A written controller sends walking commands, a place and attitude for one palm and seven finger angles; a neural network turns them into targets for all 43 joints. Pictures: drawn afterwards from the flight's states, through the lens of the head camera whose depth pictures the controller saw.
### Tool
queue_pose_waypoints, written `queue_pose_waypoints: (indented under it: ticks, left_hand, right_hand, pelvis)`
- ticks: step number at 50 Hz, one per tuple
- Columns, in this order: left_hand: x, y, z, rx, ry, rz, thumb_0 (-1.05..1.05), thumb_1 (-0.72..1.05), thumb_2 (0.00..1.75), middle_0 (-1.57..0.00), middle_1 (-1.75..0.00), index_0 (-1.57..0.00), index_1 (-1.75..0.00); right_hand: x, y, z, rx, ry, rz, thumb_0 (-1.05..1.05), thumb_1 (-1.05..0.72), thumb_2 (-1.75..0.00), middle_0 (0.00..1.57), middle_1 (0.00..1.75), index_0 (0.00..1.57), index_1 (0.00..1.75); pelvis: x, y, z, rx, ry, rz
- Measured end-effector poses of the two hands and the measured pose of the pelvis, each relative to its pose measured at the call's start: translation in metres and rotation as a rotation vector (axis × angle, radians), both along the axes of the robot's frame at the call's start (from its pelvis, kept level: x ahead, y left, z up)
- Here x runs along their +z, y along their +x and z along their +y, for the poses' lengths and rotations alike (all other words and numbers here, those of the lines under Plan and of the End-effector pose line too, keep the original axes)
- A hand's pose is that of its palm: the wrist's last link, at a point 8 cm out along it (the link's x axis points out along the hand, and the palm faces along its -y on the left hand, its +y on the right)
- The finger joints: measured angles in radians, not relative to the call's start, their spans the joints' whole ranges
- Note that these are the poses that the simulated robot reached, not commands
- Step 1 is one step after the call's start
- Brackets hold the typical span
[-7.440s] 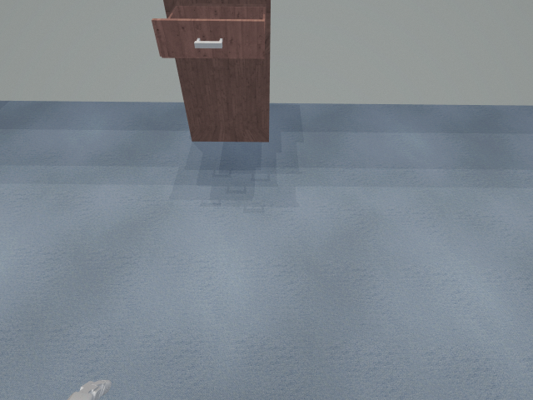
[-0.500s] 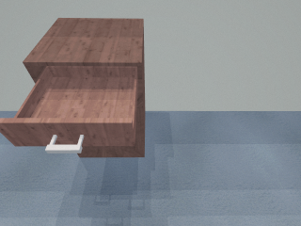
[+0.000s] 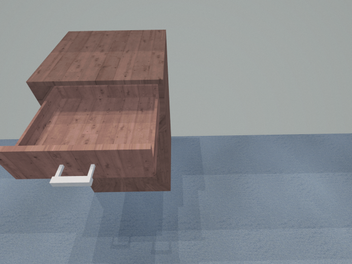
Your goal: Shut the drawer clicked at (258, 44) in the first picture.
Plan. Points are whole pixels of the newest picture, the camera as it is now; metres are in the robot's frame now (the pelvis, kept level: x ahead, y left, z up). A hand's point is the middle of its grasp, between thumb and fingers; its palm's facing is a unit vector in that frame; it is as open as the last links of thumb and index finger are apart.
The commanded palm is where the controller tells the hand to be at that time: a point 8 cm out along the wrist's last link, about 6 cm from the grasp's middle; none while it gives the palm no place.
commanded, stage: look again from close up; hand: left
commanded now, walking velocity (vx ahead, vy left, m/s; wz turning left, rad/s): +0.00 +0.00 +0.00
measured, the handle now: (74, 174) +0.35 +0.31 -0.04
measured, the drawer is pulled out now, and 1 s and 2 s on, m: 0.30 0.30 0.30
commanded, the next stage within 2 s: shuffle to correct the standing spot in 0.30 s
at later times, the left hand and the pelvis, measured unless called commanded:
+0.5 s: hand out of the picture +0.01 +0.21 -0.16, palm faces +0.00 -0.96 -0.27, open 7.4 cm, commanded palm none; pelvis -0.03 +0.00 +0.01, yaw +0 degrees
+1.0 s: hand out of the picture +0.03 +0.24 -0.16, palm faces +0.05 -0.97 -0.22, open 7.3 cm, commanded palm none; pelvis +0.00 +0.06 +0.01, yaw +1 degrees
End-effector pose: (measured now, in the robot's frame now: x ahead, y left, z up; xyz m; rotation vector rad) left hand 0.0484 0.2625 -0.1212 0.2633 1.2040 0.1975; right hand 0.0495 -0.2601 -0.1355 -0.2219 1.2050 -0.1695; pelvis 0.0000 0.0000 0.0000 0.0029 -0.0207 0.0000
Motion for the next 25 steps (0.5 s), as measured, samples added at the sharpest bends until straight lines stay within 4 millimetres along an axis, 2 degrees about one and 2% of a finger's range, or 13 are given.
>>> queue_pose_waypoints:
  ticks: [6,11,17,25]
  left_hand:
    - [0.005,0.011,0.000,-0.016,0.003,-0.049,0.01,0.91,0.90,-0.20,-0.30,-0.20,-0.30]
    - [0.008,0.008,-0.002,-0.029,-0.004,-0.052,0.01,0.91,0.90,-0.20,-0.30,-0.20,-0.30]
    - [0.006,-0.007,-0.004,-0.026,-0.015,-0.023,0.01,0.91,0.90,-0.20,-0.30,-0.20,-0.30]
    - [-0.001,-0.040,-0.009,0.002,-0.034,0.050,0.01,0.91,0.90,-0.20,-0.30,-0.20,-0.30]
  right_hand:
    - [0.003,0.014,0.001,0.021,0.004,-0.050,0.01,-0.91,-0.90,0.20,0.30,0.20,0.30]
    - [0.004,0.011,0.005,0.031,0.018,-0.054,0.01,-0.91,-0.90,0.20,0.30,0.20,0.30]
    - [0.003,-0.013,0.008,0.026,0.027,-0.006,0.01,-0.91,-0.90,0.20,0.30,0.20,0.30]
    - [-0.003,-0.060,0.012,-0.002,0.034,0.110,0.01,-0.91,-0.90,0.20,0.30,0.20,0.30]
  pelvis:
    - [0.001,-0.005,0.001,-0.006,0.002,-0.019]
    - [0.003,-0.013,0.001,-0.011,0.003,-0.025]
    - [0.005,-0.022,0.001,-0.013,0.003,-0.029]
    - [0.006,-0.030,0.003,-0.008,0.001,-0.029]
